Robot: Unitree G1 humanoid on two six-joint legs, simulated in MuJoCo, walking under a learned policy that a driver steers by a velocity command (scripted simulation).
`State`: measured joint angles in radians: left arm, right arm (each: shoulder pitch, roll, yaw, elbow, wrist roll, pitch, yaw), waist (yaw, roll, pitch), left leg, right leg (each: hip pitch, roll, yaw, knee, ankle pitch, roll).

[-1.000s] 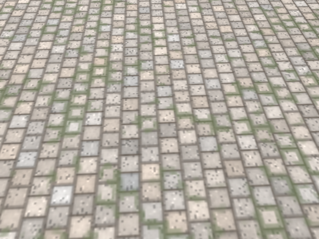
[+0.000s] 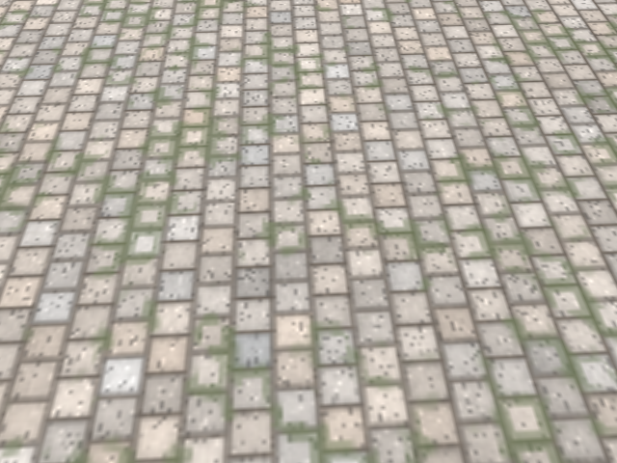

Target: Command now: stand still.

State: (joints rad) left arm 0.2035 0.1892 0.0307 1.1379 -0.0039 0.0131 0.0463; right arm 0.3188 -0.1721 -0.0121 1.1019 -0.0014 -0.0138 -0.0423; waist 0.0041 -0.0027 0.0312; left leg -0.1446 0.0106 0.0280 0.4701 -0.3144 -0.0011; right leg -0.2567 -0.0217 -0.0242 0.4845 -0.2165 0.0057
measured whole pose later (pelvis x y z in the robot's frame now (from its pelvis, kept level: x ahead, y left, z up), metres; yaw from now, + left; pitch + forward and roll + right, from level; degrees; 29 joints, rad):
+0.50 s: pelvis +0.00 +0.00 +0.00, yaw +0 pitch -1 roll +0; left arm 0.22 0.18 0.03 1.13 -0.01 0.01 0.05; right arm 0.34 -0.16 -0.02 1.09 0.00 -0.02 -0.04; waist 0.00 0.00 0.03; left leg -0.14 0.01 0.03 0.47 -0.32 0.00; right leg -0.26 -0.03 -0.02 0.49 -0.22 0.01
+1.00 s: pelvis +0.04 -0.02 -0.01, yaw +1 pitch +1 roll +0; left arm 0.25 0.16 0.03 1.12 -0.01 -0.04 0.02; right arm 0.35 -0.17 -0.02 1.07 0.01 -0.02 -0.05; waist 0.00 0.02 0.02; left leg -0.15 0.04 0.00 0.55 -0.41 -0.03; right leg -0.27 0.01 -0.05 0.59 -0.33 -0.03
